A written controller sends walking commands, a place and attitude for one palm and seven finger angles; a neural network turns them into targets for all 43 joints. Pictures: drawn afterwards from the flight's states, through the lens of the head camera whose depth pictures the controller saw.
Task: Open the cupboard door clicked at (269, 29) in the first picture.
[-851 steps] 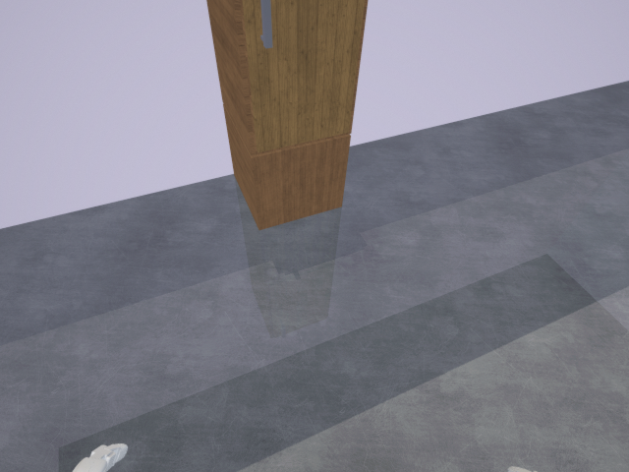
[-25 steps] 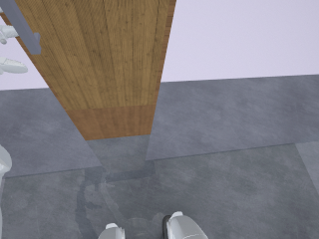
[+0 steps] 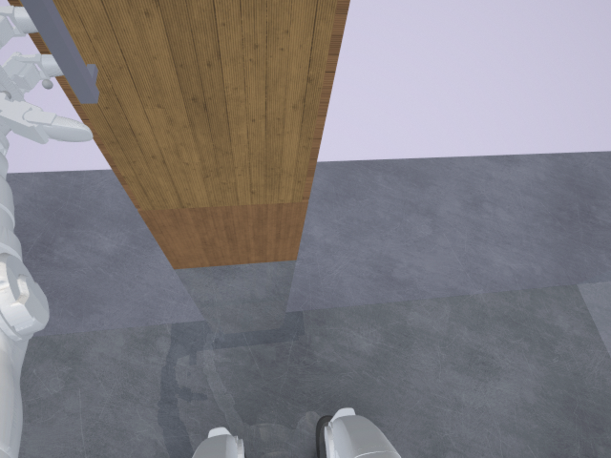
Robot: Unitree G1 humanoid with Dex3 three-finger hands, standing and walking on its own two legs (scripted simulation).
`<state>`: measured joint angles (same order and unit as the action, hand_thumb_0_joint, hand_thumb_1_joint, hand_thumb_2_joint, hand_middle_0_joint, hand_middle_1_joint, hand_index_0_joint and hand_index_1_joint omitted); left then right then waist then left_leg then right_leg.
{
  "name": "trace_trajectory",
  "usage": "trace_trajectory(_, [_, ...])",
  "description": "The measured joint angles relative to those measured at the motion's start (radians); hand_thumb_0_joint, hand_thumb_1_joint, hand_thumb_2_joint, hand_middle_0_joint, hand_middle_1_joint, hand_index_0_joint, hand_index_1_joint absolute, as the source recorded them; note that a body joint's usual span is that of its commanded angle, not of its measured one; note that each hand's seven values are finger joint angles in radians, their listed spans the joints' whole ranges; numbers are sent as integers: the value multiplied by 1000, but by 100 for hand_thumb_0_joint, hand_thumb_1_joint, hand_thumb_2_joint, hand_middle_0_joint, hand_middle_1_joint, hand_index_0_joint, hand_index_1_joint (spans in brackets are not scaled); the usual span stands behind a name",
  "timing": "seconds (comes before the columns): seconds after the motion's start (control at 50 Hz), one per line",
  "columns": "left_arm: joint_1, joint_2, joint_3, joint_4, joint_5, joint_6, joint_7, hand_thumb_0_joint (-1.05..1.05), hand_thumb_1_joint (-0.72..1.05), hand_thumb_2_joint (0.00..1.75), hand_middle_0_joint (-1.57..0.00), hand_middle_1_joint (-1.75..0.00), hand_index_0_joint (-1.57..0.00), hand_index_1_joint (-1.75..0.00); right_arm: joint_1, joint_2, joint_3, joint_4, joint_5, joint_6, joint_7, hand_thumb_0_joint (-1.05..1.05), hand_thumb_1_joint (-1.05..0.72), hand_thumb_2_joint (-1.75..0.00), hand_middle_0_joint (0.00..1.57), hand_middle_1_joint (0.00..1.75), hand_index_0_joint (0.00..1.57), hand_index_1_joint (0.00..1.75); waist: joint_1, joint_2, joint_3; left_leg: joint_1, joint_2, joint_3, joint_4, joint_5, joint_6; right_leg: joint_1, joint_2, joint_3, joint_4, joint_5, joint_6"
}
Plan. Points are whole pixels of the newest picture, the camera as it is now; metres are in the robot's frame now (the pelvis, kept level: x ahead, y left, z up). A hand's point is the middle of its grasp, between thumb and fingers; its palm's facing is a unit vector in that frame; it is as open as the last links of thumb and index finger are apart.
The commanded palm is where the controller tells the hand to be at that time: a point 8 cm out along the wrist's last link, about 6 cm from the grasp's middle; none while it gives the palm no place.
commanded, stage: slide the fingers in behind the handle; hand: left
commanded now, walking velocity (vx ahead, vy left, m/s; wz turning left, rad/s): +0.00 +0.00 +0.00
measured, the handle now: (68, 41) +0.60 +0.23 +0.13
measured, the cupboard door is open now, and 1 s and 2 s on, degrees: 0 0 0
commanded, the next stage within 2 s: move the hooked fingers beside the handle in 0.62 s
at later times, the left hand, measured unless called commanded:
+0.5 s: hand (54, 86) +0.52 +0.23 +0.13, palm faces +0.06 -1.00 -0.03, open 14.4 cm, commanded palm +0.51 +0.24 +0.13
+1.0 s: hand (53, 87) +0.52 +0.23 +0.13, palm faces +0.05 -1.00 -0.02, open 14.5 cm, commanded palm +0.51 +0.26 +0.13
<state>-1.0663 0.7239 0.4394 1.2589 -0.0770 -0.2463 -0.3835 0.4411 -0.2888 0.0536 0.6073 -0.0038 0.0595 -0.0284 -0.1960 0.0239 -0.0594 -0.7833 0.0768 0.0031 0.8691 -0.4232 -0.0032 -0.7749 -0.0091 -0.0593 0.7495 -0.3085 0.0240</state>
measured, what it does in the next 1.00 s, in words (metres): stands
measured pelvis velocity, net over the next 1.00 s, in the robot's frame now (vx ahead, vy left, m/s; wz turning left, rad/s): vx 0.01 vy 0.00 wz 0.03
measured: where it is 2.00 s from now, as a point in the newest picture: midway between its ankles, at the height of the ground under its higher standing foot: outside the picture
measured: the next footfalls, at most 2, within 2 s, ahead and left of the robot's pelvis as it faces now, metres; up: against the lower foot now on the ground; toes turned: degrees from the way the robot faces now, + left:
none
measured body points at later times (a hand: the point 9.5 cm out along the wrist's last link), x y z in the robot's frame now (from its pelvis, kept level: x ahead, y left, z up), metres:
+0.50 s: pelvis +0.01 +0.00 +0.00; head +0.13 +0.02 +0.44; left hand +0.52 +0.28 +0.14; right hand +0.01 -0.27 -0.11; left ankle -0.01 +0.11 -0.70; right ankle +0.02 -0.14 -0.70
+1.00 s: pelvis +0.01 +0.00 +0.00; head +0.13 +0.02 +0.44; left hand +0.51 +0.29 +0.14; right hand +0.01 -0.27 -0.11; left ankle -0.01 +0.11 -0.70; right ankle +0.02 -0.14 -0.70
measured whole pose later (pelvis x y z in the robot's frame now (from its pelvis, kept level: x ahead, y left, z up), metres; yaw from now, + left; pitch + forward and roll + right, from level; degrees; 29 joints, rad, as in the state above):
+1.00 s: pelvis +0.01 +0.00 +0.00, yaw +2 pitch +18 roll -3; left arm -1.03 0.63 0.37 1.23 -0.12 -0.26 -0.31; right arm 0.42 -0.28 0.04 0.67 -0.01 0.02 -0.01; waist -0.16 0.03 -0.07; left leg -0.73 0.06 -0.02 0.85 -0.43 -0.01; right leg -0.72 -0.02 -0.08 0.75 -0.34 0.02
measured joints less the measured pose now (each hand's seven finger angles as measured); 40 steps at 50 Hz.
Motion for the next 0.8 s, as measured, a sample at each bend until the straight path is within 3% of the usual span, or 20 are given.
trace_trajectory(0.34, [32, -109, -89, -51, -45, 1, 100, -2, -50, 30, -21, -120, -22, -119, 3, 19, -15, 59, -12, -26, 20, 0, -91, -90, 20, 30, 20, 30, 42, 7, -13, 38, -12, -26, -13, -8, -5, 49, -11, -25, -8, -22, -3])
trace_trajectory(0.8, [29, -110, -99, -45, -52, -9, 88, -2, -50, 30, -20, -120, -20, -118, -24, 9, -19, 60, -9, -45, 15, 0, -91, -90, 20, 30, 20, 30, 47, 5, -8, 44, -15, -32, -16, -7, -9, 52, -13, -30, -2, -29, -6])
